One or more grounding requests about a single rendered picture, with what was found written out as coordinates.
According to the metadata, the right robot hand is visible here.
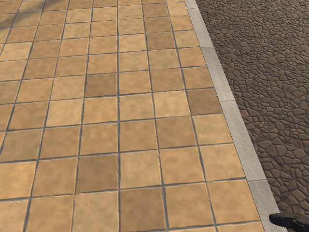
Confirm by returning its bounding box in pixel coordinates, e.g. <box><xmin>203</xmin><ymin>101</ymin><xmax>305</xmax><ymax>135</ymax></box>
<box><xmin>268</xmin><ymin>212</ymin><xmax>309</xmax><ymax>232</ymax></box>

